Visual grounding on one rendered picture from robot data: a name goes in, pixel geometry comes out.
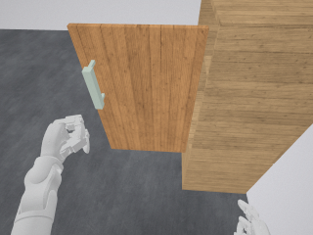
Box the handle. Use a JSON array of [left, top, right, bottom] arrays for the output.
[[82, 60, 106, 110]]

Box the robot right hand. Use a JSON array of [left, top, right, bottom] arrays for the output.
[[234, 200, 271, 235]]

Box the robot left hand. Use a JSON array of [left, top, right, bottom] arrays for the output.
[[40, 115, 90, 163]]

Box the left robot forearm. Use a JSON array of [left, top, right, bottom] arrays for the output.
[[11, 156, 64, 235]]

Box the cupboard door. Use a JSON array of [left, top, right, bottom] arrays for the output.
[[67, 23, 209, 153]]

